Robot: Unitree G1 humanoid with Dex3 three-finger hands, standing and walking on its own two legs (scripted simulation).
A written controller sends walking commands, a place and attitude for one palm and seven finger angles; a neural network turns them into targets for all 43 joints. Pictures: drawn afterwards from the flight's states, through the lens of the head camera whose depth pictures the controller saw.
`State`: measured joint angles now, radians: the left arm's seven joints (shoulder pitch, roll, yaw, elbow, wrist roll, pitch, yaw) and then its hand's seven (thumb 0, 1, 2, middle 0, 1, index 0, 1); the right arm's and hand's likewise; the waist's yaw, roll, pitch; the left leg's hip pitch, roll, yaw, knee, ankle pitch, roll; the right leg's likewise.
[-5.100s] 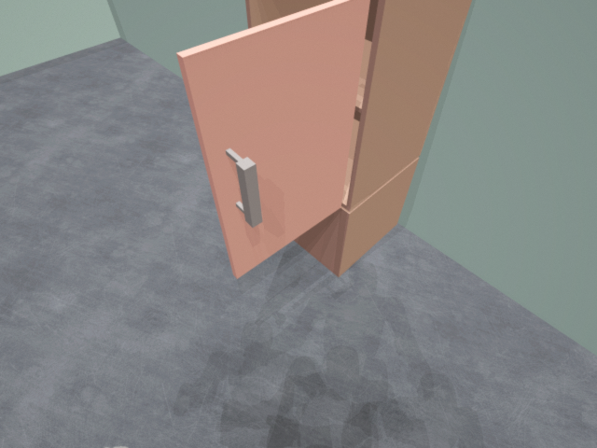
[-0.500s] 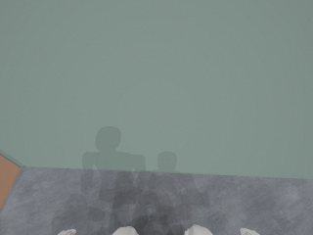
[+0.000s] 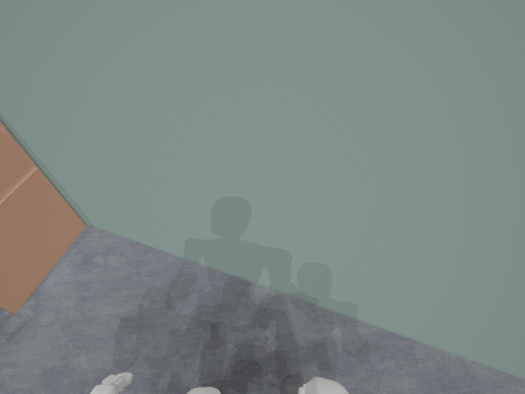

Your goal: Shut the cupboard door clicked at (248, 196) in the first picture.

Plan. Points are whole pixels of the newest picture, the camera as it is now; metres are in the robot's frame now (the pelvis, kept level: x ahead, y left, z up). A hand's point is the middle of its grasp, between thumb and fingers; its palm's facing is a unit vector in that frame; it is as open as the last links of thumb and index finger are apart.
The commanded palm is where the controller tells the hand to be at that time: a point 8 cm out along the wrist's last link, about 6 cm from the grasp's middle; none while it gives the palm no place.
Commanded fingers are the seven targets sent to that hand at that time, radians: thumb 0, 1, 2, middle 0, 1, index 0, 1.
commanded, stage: turn to face it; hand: left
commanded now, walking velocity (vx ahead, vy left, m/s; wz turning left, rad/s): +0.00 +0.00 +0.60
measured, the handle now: out of the picture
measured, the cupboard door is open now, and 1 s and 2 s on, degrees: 87 87 87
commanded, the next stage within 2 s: take the last steps up to it in 1.86 s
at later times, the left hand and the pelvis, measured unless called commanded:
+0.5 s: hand out of the picture -0.02 +0.20 -0.18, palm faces +0.35 -0.91 -0.24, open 7.4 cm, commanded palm none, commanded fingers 0.00 0.90 0.90 -0.20 -0.30 -0.20 -0.30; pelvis -0.01 -0.02 +0.00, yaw +19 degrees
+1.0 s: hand out of the picture -0.08 +0.15 -0.18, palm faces +0.61 -0.77 -0.21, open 7.4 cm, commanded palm none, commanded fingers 0.00 0.90 0.90 -0.20 -0.30 -0.20 -0.30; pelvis +0.00 -0.05 -0.01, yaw +38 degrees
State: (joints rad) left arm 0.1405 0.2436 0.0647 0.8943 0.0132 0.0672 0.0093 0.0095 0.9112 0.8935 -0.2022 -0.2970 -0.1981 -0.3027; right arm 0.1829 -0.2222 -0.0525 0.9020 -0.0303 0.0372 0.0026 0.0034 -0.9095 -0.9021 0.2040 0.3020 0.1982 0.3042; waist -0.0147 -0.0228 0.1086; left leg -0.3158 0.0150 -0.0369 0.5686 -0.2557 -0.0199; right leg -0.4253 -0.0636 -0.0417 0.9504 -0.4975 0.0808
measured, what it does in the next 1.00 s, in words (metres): steps on the spot, turning left: right foot, then left foot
